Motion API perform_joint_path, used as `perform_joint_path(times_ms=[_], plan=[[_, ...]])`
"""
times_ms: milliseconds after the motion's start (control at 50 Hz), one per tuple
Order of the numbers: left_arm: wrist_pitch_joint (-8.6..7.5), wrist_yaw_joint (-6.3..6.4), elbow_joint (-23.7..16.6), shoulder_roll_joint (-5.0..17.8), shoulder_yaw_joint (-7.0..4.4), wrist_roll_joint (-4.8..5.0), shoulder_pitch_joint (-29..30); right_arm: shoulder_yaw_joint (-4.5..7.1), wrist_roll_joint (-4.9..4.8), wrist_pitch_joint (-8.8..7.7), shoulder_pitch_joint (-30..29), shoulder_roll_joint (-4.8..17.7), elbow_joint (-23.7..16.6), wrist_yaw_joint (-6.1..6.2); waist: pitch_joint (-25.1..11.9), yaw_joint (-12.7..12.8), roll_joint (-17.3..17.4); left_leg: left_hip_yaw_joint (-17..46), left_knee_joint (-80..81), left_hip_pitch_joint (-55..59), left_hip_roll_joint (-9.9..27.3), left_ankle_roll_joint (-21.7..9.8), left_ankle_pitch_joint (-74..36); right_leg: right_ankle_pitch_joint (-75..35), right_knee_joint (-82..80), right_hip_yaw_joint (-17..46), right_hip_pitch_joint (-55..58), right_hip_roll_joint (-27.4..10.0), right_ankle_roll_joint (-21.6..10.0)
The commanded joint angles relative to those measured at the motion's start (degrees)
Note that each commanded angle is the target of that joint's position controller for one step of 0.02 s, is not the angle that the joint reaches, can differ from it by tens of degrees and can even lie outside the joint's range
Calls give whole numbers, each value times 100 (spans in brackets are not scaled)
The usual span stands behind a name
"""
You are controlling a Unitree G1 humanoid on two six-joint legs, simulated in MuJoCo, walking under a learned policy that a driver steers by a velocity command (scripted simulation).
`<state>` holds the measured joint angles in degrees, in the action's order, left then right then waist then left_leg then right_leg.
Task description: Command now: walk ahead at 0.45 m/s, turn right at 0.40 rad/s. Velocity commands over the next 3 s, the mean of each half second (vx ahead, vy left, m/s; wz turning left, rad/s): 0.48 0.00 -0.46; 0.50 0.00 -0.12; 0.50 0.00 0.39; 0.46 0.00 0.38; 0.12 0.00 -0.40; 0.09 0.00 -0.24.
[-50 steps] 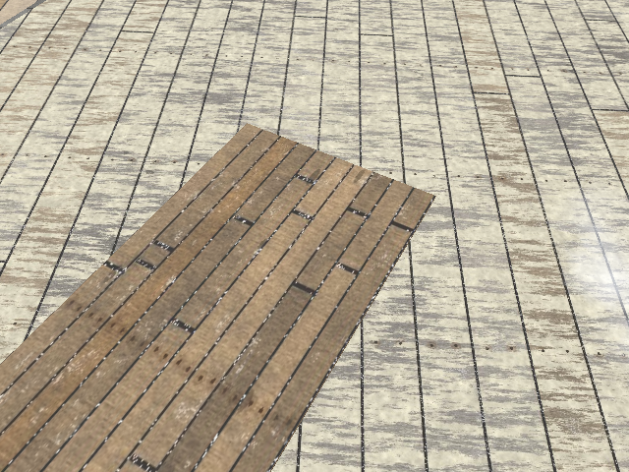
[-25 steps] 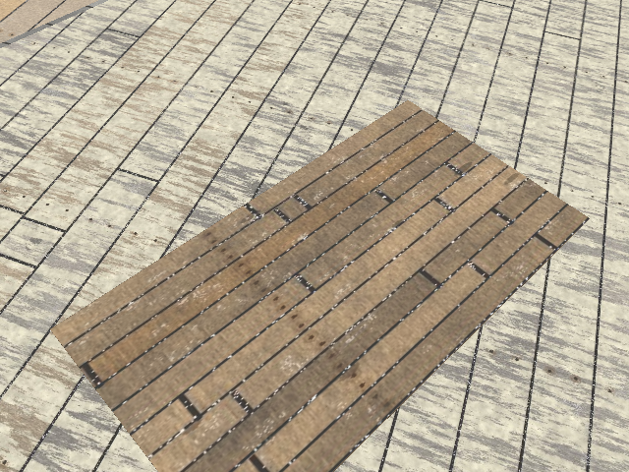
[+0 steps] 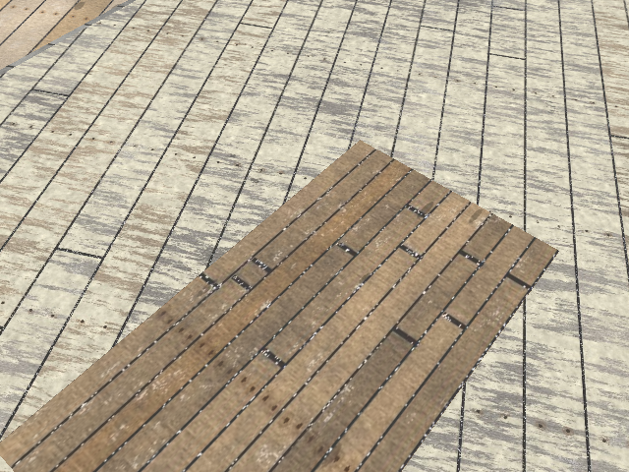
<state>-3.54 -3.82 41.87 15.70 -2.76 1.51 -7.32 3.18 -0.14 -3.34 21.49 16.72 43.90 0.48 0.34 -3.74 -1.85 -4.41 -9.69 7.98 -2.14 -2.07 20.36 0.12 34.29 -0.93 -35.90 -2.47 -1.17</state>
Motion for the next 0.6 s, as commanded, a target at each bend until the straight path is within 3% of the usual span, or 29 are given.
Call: perform_joint_path(times_ms=[20,40,60,80,100,120,140,160,180,200,240,300,360,420,480,500,520,540,560,580,600], plan=[[-160,-89,-750,481,-87,-11,863,275,-31,18,112,1059,-199,76,369,-11,774,118,-629,-14,1675,-611,-5036,562,-195,-391,-37,328,-328],[-139,-71,-697,661,-176,-18,476,292,-24,58,79,1149,-219,119,-22,230,910,1,-1284,59,1628,-521,-6318,785,-134,-556,553,562,-460],[-120,-30,-529,917,-315,-3,-324,284,-19,104,9,1180,-247,160,-553,685,873,-211,-2362,-201,1482,-365,-6959,656,-295,-650,1684,800,-642],[-76,64,-373,1223,-465,26,-1224,247,4,74,9,1150,-321,198,-1062,1151,697,-270,-3708,-1372,1346,-139,-6200,432,-364,-96,3439,569,-909],[-49,145,-319,1891,-618,-9,-1894,4,152,-75,499,463,-629,107,-1926,937,-777,-173,-6215,-4008,440,299,-1825,1118,-364,2911,5980,-1193,-2015],[-70,165,-318,1488,-493,13,-2016,-59,96,-304,324,499,-564,11,-2721,1078,-690,984,-7171,-4876,-176,304,1161,1833,-1374,4956,6530,-1759,-2390],[-58,192,-309,1212,-404,-33,-1772,53,-190,-430,-389,868,-781,-74,-1800,1208,-421,1222,-7303,-5482,220,203,760,2000,-1617,4059,5962,-1543,-1999],[-51,213,-368,1095,-359,-19,-1390,12,-215,-511,-698,857,-920,-89,-1094,1022,-29,1119,-6833,-5484,500,111,265,1777,-1720,3331,5007,-1317,-1774],[-30,218,-439,924,-285,-24,-987,22,-40,-525,-874,798,-909,-54,-496,767,408,993,-6236,-5219,695,115,-33,1241,-1895,2743,4016,-1023,-1569],[-38,242,-547,876,-257,-102,-739,65,30,-483,-712,833,-936,-38,-298,492,115,1011,-5945,-4810,814,190,-220,698,-2047,2485,3309,-902,-1632],[-44,287,-624,840,-255,-110,-474,63,85,-345,-430,763,-865,-44,-143,235,-107,923,-5595,-4390,881,391,-312,152,-2279,2137,2512,-682,-1698],[-88,359,-543,1009,-295,-73,-496,-22,156,-246,-747,537,-967,-7,94,239,-71,675,-4530,-4195,793,650,-950,-374,-2358,1536,1727,-396,-1579],[-40,413,-406,1094,-331,-4,-785,-111,122,-300,-1538,319,-1127,-31,95,602,-157,598,-2959,-3682,479,696,-2285,130,-2158,1280,1545,-67,-1230],[-1,433,-209,1061,-312,37,-1181,-70,-12,-372,-1869,444,-1174,-117,-20,801,-303,731,-2238,-3475,383,618,-2803,595,-1942,1592,2097,-342,-1102],[34,434,-110,1009,-298,-10,-1273,45,-17,-413,-1742,675,-1170,-167,-25,668,-445,851,-1981,-3417,440,325,-2252,533,-1457,2008,2790,-704,-928],[60,425,-106,1018,-305,-33,-1237,84,-15,-423,-1562,718,-1140,-165,-35,543,-493,759,-1898,-3188,402,204,-1966,268,-1243,2052,2882,-729,-864],[75,409,-121,936,-275,-54,-1211,163,11,-435,-1131,823,-1038,-139,-217,298,-439,608,-1730,-2582,309,38,-1791,-351,-722,1947,2892,-525,-749],[75,383,-180,682,-172,-115,-1244,242,81,-454,-455,1027,-973,-108,-846,-29,-174,979,-1863,-1448,772,-257,-1800,-298,457,1664,2579,-206,-566],[9,373,-235,267,-35,-77,-2020,381,176,-417,212,1567,-864,-97,-1832,70,1199,3088,-1766,661,2029,-1145,-1103,1158,2587,1045,918,568,-133],[-44,374,-212,346,-2,34,-2150,386,39,-352,647,1391,-613,-184,-2022,-1,2137,5062,-789,1101,2522,-1509,532,3242,3699,1010,-292,780,5],[-48,379,-251,887,-135,111,-1578,253,-30,-339,374,953,-662,-182,-1170,-125,1266,4666,-621,539,2381,-1248,1270,2919,4175,1194,-794,467,-44]])
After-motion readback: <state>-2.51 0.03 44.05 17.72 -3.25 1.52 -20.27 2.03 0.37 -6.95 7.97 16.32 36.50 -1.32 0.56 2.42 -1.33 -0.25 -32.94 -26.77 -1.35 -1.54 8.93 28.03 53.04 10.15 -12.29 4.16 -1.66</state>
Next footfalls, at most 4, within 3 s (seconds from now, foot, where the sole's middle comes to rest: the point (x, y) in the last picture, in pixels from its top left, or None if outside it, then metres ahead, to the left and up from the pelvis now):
0.08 right None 0.22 -0.12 -0.77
0.54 left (277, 444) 0.54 0.05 -0.77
1.06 right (412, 353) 0.73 -0.27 -0.77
1.58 left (314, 248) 1.05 -0.06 -0.77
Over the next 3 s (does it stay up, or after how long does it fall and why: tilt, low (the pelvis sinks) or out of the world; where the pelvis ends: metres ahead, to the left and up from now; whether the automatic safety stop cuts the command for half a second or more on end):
stays up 1.27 -0.14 0.01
